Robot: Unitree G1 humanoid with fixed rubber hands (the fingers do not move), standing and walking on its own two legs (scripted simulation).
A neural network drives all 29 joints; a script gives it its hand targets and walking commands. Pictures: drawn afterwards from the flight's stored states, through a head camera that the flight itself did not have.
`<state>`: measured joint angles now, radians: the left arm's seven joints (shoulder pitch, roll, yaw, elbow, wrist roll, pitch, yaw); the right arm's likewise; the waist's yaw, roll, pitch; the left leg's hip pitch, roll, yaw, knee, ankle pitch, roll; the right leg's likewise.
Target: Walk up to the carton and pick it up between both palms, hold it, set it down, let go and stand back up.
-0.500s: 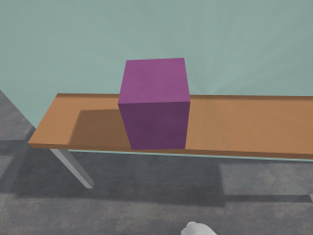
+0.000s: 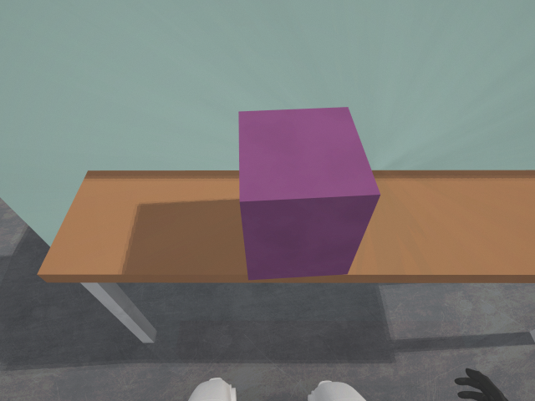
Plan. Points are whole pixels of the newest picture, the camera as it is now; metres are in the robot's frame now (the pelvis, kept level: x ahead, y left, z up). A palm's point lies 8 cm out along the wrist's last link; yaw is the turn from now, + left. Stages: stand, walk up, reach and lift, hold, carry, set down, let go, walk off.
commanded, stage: walk up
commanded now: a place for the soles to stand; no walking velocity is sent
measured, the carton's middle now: (296, 197) +0.47 -0.04 -0.01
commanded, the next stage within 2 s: none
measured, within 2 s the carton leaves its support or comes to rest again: neither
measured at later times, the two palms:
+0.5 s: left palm out of the picture +0.14 +0.30 -0.07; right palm out of the picture +0.11 -0.32 -0.07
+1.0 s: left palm (95, 378) +0.18 +0.27 -0.06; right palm out of the picture +0.08 -0.37 -0.07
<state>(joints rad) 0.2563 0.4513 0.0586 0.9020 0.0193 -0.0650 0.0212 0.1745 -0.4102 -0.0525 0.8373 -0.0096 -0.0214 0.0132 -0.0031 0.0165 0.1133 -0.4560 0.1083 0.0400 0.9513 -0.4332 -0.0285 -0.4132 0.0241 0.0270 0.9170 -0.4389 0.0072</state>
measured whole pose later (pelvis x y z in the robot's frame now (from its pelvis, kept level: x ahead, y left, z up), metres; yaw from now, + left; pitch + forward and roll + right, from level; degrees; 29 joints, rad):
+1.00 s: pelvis +0.04 -0.03 +0.04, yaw -8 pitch -2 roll +0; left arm 0.10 0.39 0.06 1.00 0.02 0.02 -0.03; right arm 0.12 -0.43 -0.06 1.02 -0.01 -0.03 -0.03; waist -0.01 0.01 0.09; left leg -0.25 0.07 0.03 0.65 -0.39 0.00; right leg -0.27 0.06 0.04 0.65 -0.34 -0.04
